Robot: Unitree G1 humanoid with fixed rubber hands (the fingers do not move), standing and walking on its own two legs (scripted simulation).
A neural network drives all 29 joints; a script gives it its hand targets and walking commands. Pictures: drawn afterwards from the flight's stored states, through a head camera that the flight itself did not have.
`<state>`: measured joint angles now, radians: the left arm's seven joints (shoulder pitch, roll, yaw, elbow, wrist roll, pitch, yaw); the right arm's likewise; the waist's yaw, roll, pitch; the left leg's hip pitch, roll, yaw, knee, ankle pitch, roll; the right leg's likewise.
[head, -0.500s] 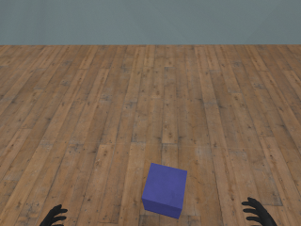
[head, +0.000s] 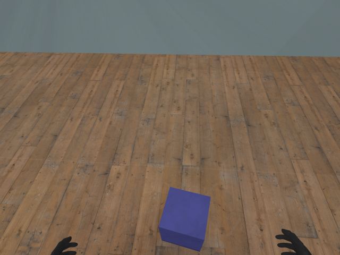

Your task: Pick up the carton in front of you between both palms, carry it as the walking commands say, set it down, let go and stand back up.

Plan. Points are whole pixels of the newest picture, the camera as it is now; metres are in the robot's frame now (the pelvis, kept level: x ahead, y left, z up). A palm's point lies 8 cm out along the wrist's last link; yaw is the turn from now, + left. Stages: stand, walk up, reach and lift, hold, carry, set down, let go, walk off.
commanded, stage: stand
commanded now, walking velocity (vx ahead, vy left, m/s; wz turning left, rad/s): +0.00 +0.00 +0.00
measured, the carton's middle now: (185, 219) +0.40 -0.04 -0.65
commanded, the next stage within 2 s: none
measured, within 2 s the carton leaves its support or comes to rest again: neither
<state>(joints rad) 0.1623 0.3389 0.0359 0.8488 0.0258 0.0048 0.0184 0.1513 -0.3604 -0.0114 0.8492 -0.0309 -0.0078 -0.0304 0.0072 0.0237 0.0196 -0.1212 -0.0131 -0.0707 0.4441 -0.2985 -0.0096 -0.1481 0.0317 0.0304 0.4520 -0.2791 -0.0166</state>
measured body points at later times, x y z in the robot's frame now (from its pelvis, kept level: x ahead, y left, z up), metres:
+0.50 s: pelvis -0.02 +0.00 +0.01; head -0.02 -0.01 +0.46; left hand +0.08 +0.31 -0.10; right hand +0.09 -0.30 -0.11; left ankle -0.04 +0.13 -0.74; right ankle -0.02 -0.11 -0.74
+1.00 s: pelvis -0.03 +0.00 +0.01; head -0.03 +0.00 +0.46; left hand +0.07 +0.32 -0.11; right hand +0.07 -0.31 -0.11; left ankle -0.04 +0.13 -0.74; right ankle -0.02 -0.11 -0.74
